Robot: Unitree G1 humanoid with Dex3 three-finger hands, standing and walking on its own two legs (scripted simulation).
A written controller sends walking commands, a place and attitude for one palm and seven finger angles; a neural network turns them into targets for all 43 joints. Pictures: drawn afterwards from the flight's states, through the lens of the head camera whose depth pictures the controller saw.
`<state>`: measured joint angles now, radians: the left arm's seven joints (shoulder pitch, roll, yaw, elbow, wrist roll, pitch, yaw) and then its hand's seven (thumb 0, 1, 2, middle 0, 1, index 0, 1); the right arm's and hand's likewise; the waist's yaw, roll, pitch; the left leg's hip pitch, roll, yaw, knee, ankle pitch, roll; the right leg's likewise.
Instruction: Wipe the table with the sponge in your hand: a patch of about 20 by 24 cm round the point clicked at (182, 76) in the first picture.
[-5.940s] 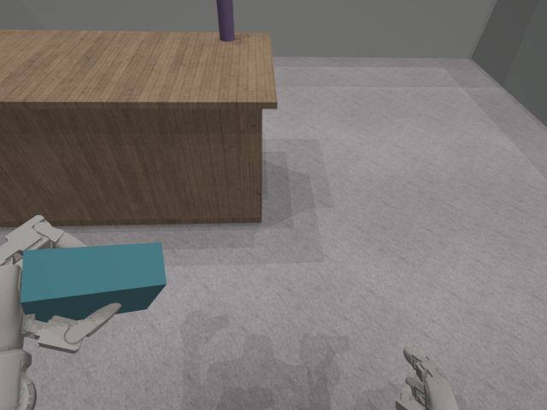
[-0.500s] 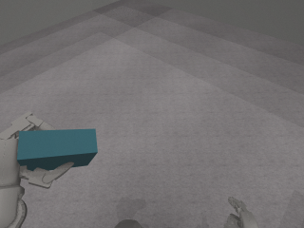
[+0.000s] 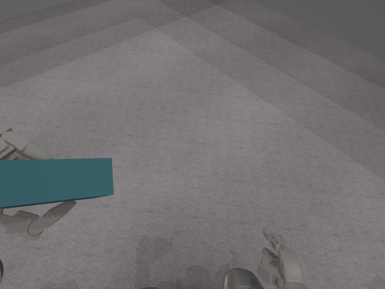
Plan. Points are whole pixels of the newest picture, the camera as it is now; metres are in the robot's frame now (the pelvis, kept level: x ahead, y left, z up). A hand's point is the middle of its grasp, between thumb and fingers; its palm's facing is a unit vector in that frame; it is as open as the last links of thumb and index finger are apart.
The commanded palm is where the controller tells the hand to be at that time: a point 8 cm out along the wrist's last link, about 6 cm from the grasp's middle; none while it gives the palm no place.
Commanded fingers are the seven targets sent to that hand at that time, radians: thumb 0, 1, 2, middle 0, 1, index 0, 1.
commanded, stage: turn to face it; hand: left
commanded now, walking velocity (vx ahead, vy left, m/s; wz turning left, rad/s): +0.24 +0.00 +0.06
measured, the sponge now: (71, 182) +0.24 +0.19 +0.17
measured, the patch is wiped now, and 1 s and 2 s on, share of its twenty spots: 0.00 0.00 0.00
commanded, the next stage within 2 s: none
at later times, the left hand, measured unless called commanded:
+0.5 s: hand (132, 124) +0.33 +0.12 +0.19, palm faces +0.21 -0.85 -0.49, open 9.4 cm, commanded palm +0.28 +0.19 +0.18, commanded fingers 0.00 0.10 1.30 -1.20 -1.60 -1.20 -1.60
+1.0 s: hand (201, 121) +0.36 +0.01 +0.17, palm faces -0.05 -0.83 -0.55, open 9.5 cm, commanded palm +0.32 +0.09 +0.18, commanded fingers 0.00 0.10 1.30 -1.20 -1.60 -1.20 -1.60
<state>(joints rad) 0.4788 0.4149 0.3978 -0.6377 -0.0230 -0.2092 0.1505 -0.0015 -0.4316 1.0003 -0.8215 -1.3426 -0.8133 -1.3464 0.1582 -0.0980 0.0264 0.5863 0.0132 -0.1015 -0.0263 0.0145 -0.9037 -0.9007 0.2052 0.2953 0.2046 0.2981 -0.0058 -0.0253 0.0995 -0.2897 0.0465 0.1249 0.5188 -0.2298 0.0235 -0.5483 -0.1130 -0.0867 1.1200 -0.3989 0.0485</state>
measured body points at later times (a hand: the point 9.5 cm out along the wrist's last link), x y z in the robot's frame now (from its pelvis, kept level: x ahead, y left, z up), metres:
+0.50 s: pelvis +0.08 -0.06 +0.00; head +0.13 -0.07 +0.45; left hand +0.31 +0.17 +0.22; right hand +0.24 -0.35 -0.07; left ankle +0.10 +0.08 -0.70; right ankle +0.10 -0.13 -0.73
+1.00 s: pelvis +0.05 -0.08 -0.01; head +0.10 -0.13 +0.43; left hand +0.36 +0.06 +0.20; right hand +0.12 -0.33 -0.12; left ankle +0.11 +0.07 -0.73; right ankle +0.02 -0.17 -0.74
